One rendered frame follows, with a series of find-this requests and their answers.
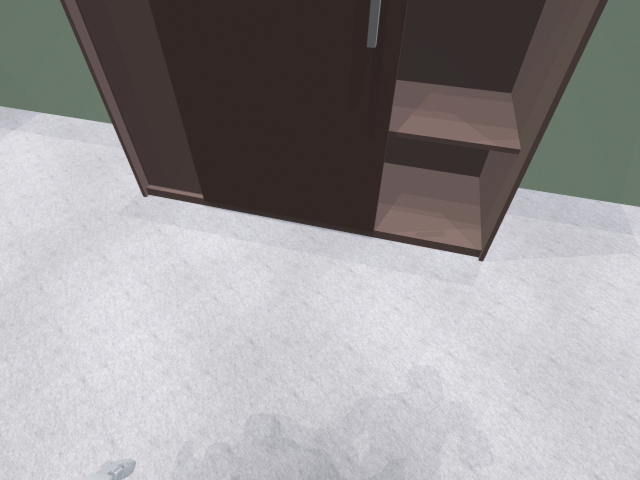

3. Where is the wardrobe door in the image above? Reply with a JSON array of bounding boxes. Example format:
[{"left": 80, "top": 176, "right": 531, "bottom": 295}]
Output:
[
  {"left": 149, "top": 0, "right": 408, "bottom": 232},
  {"left": 75, "top": 0, "right": 202, "bottom": 194}
]

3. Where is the left robot hand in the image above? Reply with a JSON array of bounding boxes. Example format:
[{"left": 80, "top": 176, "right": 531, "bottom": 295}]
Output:
[{"left": 84, "top": 459, "right": 136, "bottom": 480}]

